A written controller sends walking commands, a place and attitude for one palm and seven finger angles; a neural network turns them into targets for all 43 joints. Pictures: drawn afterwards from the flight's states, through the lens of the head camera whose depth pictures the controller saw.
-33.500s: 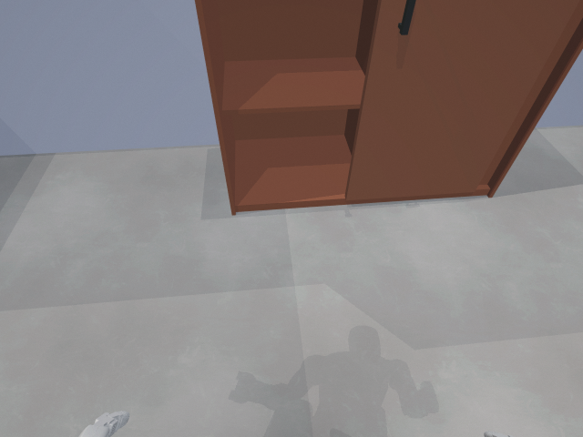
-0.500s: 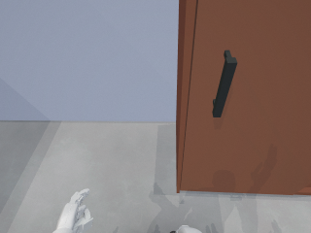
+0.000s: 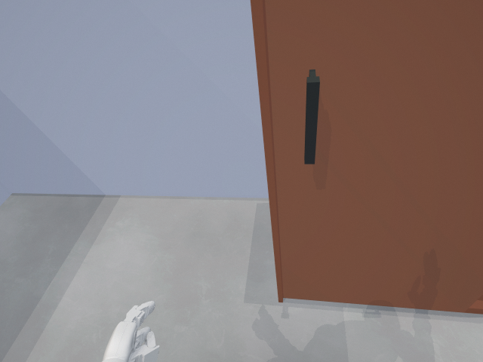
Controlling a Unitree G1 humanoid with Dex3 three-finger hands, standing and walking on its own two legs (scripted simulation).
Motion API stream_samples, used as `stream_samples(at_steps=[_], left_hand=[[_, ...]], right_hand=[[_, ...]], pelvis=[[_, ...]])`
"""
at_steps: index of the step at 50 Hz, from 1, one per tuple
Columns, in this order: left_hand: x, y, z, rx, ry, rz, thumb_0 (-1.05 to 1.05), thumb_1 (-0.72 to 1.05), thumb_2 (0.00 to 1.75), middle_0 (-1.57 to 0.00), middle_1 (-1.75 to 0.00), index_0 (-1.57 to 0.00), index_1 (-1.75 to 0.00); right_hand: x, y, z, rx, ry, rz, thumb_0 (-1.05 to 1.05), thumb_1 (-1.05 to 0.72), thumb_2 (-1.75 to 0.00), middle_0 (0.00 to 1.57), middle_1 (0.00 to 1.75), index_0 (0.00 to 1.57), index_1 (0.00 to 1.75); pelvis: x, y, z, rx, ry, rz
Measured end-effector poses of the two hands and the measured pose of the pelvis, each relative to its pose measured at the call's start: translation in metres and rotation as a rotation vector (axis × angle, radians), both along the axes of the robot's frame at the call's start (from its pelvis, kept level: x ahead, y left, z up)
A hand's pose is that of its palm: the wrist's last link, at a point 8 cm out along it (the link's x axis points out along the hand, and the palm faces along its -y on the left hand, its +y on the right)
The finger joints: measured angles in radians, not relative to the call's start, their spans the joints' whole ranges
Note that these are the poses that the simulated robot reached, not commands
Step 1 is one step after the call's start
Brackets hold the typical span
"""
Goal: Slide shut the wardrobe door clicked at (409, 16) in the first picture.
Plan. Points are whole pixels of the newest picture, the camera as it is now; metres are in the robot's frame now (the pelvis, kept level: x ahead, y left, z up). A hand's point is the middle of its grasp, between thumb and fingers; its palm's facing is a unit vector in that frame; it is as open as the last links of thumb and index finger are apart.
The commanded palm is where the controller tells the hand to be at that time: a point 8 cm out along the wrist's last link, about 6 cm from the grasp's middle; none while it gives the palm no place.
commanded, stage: stop stepping back and stand still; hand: right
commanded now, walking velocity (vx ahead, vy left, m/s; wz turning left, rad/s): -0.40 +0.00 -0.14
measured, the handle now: (310, 119) +0.49 -0.13 +0.16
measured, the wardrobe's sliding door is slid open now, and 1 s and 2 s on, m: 0.00 0.00 0.00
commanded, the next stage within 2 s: let the arm hang, fingers relaxed in 1.24 s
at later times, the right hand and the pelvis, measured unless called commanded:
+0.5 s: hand out of the picture +0.02 -0.44 +0.19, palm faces +0.59 +0.81 -0.08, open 7.4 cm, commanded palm -0.06 -0.44 +0.20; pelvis -0.19 -0.13 -0.03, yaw -2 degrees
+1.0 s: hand out of the picture -0.12 -0.49 +0.19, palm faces +0.57 +0.78 -0.26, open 7.4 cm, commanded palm -0.15 -0.51 +0.20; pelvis -0.27 -0.21 +0.00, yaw -4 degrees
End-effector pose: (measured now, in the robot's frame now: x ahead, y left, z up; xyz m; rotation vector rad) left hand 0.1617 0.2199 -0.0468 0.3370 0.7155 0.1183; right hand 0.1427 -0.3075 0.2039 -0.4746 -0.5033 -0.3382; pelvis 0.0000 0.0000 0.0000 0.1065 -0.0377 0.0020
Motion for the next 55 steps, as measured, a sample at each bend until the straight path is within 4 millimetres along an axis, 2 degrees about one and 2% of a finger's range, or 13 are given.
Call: stream_samples(at_steps=[4,7,14,18,23,26,28,33,38,41,44,49,55], left_hand=[[-0.034,-0.012,0.007,0.037,-0.002,-0.006,0.01,0.91,0.90,-0.20,-0.30,-0.21,-0.30],[-0.067,-0.024,0.020,0.026,-0.001,0.014,0.01,0.91,0.90,-0.20,-0.30,-0.21,-0.30],[-0.138,-0.049,0.035,-0.001,0.019,0.076,0.01,0.90,0.90,-0.20,-0.30,-0.21,-0.30],[-0.163,-0.054,-0.001,0.025,0.013,0.091,0.01,0.90,0.90,-0.21,-0.30,-0.21,-0.30],[-0.197,-0.096,-0.015,0.065,0.023,0.070,0.01,0.91,0.90,-0.20,-0.30,-0.21,-0.30],[-0.217,-0.130,-0.015,0.026,-0.030,0.071,0.01,0.91,0.90,-0.20,-0.30,-0.20,-0.30],[-0.235,-0.156,-0.008,-0.037,-0.042,0.061,0.01,0.91,0.90,-0.20,-0.30,-0.20,-0.30],[-0.276,-0.203,0.009,-0.134,0.069,0.002,0.01,0.90,0.90,-0.20,-0.30,-0.21,-0.30],[-0.274,-0.205,0.026,-0.102,0.087,-0.014,0.00,0.90,0.90,-0.21,-0.30,-0.21,-0.30],[-0.262,-0.199,0.021,-0.090,0.035,-0.023,0.00,0.90,0.90,-0.21,-0.30,-0.21,-0.30],[-0.249,-0.187,0.000,-0.066,-0.035,-0.031,0.00,0.90,0.90,-0.21,-0.30,-0.21,-0.30],[-0.254,-0.195,0.000,0.002,0.008,-0.034,0.01,0.91,0.90,-0.20,-0.30,-0.21,-0.30],[-0.260,-0.224,-0.004,-0.005,-0.056,-0.035,0.01,0.91,0.90,-0.20,-0.30,-0.20,-0.30]], right_hand=[[0.002,-0.023,-0.003,0.067,-0.028,0.001,0.01,-0.88,-0.90,0.21,0.30,0.21,0.31],[-0.012,-0.029,0.008,0.062,-0.004,0.035,0.01,-0.88,-0.90,0.21,0.30,0.21,0.31],[-0.104,-0.052,0.038,-0.096,0.094,0.051,0.01,-0.88,-0.90,0.21,0.30,0.21,0.31],[-0.156,-0.081,0.022,-0.146,-0.007,0.000,0.01,-0.88,-0.90,0.21,0.30,0.21,0.31],[-0.168,-0.154,-0.010,0.125,-0.195,-0.137,0.00,-0.88,-0.90,0.21,0.30,0.21,0.31],[-0.175,-0.169,-0.023,0.215,-0.173,-0.142,0.01,-0.89,-0.90,0.20,0.30,0.20,0.30],[-0.187,-0.164,-0.013,0.177,-0.139,-0.091,0.01,-0.89,-0.90,0.20,0.30,0.20,0.30],[-0.236,-0.148,0.043,0.030,-0.150,0.039,0.02,-0.89,-0.90,0.20,0.30,0.20,0.30],[-0.262,-0.180,0.063,-0.050,-0.010,-0.075,0.01,-0.88,-0.90,0.21,0.30,0.21,0.31],[-0.274,-0.204,0.044,-0.059,0.140,-0.183,0.00,-0.88,-0.90,0.20,0.30,0.21,0.31],[-0.288,-0.211,0.006,-0.033,0.206,-0.212,0.00,-0.89,-0.90,0.20,0.30,0.20,0.30],[-0.305,-0.217,-0.014,0.107,0.067,-0.197,0.01,-0.88,-0.90,0.21,0.30,0.21,0.31],[-0.288,-0.227,0.008,0.043,-0.089,-0.143,0.01,-0.88,-0.90,0.21,0.30,0.21,0.31]], pelvis=[[-0.040,-0.019,0.005,0.000,-0.038,0.005],[-0.067,-0.032,0.018,0.032,-0.031,0.003],[-0.111,-0.063,0.033,0.030,0.009,-0.021],[-0.141,-0.087,-0.008,-0.016,0.003,0.063],[-0.174,-0.120,-0.026,0.002,-0.019,-0.036],[-0.200,-0.139,-0.025,-0.022,-0.066,-0.018],[-0.212,-0.146,-0.013,-0.020,-0.076,-0.027],[-0.230,-0.158,0.027,0.015,-0.041,-0.042],[-0.242,-0.173,0.050,0.040,0.009,-0.058],[-0.254,-0.179,0.041,-0.002,0.024,-0.079],[-0.270,-0.188,0.008,-0.041,0.021,-0.073],[-0.273,-0.202,0.000,-0.039,-0.014,-0.077],[-0.288,-0.221,-0.007,-0.074,-0.057,-0.060]])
